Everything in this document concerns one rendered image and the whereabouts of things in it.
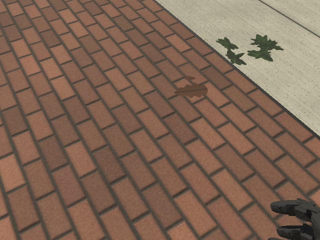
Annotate right robot hand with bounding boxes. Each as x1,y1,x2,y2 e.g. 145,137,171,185
268,198,320,240

